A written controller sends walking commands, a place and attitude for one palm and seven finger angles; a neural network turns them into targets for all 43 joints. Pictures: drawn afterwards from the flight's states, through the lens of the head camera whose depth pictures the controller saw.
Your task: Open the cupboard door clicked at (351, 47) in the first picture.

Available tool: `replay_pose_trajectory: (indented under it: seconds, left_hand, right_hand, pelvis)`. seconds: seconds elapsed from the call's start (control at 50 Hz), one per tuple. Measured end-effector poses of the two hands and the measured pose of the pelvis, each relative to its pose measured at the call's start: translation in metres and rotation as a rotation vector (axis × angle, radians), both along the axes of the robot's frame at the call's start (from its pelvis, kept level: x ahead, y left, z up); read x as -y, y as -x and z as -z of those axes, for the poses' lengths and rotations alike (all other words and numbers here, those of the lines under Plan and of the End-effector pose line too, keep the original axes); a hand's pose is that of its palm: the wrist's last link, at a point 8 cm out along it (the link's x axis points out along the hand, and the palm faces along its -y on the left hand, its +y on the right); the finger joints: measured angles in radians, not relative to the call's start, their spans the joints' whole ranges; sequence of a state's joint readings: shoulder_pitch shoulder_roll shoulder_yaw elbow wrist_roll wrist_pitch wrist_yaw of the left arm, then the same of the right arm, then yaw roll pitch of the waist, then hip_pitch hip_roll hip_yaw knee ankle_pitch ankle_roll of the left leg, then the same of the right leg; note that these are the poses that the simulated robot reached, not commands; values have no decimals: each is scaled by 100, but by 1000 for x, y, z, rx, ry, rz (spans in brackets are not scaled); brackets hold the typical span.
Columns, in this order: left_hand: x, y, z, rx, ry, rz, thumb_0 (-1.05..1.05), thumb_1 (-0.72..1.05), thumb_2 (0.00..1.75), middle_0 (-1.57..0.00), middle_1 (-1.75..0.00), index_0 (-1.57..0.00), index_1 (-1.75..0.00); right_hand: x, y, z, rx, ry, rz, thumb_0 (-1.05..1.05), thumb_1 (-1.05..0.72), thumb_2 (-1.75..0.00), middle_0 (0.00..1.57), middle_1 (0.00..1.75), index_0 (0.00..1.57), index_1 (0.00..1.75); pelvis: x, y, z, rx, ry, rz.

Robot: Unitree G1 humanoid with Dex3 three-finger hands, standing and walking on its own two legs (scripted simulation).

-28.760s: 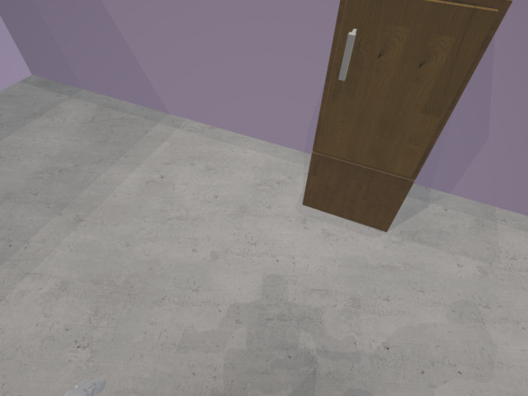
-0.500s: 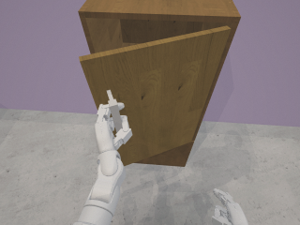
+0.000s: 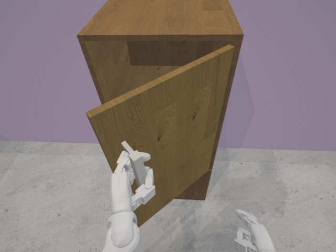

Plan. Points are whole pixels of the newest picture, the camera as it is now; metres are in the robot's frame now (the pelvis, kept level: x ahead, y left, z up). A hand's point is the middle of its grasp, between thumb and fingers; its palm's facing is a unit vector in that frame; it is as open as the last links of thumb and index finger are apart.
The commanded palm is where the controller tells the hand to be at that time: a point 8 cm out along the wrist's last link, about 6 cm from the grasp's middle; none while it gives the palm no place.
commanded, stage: open thumb and fingers to let go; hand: left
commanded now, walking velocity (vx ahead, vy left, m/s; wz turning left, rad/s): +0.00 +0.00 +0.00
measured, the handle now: (135, 167) +0.30 +0.08 +0.07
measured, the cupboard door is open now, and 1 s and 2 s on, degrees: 43 38 41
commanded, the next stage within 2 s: slide the hand sideways off the handle in 0.84 s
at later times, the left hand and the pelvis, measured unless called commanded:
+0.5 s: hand (140, 184) +0.26 +0.06 +0.07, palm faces +0.29 -0.96 -0.04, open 12.0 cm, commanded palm +0.21 +0.09 +0.07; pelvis -0.03 +0.00 -0.01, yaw +1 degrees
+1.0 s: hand (143, 184) +0.26 +0.06 +0.07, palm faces +0.19 -0.98 -0.06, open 15.8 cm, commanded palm +0.22 +0.10 +0.07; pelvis -0.04 +0.02 -0.01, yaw +0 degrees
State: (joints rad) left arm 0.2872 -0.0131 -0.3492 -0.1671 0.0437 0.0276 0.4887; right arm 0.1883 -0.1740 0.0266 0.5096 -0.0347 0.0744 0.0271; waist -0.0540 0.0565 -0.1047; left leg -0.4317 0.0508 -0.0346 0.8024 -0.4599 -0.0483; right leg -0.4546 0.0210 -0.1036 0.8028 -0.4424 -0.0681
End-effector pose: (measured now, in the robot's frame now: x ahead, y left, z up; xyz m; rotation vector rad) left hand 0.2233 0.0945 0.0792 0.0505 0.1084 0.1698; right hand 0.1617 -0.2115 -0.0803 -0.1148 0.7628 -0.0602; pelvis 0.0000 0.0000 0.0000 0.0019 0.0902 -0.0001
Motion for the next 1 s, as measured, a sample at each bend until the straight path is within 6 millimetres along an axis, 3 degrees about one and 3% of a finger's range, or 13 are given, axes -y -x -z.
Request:
replay_pose_trajectory:
  seconds: [0.16, 0.26, 0.38, 0.56, 0.72, 0.92, 1.0]
  left_hand:
    - [-10, -10, 2, 31, -1, -140, 3, 58, 75, -35, -127, -39, -133]
    - [-19, 1, 0, 50, -6, -180, 3, 44, 69, -36, -128, -37, -131]
    - [-22, 8, 1, 81, -10, -171, 2, 17, 58, -33, -125, -33, -126]
    - [-12, -2, 5, 96, -8, -103, 1, -31, 39, -30, -119, -29, -119]
    - [-16, -4, 3, 92, -8, -112, 0, -46, 32, -26, -94, -25, -94]
    - [-9, -2, 3, 93, -15, -54, -1, -50, 31, -24, -53, -23, -53]
    - [-13, -4, 4, 97, -15, -15, -1, -50, 31, -25, -45, -21, -48]
  right_hand:
    - [2, -5, 8, -15, 29, -49, 1, -91, -90, 20, 29, 20, 30]
    - [2, 3, 11, -21, 16, -48, 1, -91, -90, 20, 29, 20, 30]
    - [3, 16, 16, -28, 29, -51, 1, -91, -90, 20, 30, 20, 30]
    - [0, 34, 19, -32, 40, -21, 1, -91, -90, 20, 29, 20, 30]
    - [-13, 40, 16, -27, 26, -15, 1, -91, -90, 20, 29, 20, 30]
    - [-27, 31, 11, -2, 21, -42, 1, -91, -90, 20, 30, 20, 30]
    - [-30, 29, 10, -5, 23, -59, 1, -91, -90, 20, 30, 20, 30]
  pelvis:
    - [6, 10, 3, -19, -9, -16]
    - [7, 12, 3, -22, -13, -18]
    - [4, 20, 5, -17, -9, -28]
    - [-6, 30, 8, -24, -5, -15]
    - [-15, 33, 7, -13, 0, -3]
    - [-22, 38, 7, -4, 7, -3]
    - [-23, 40, 7, -3, 3, -6]
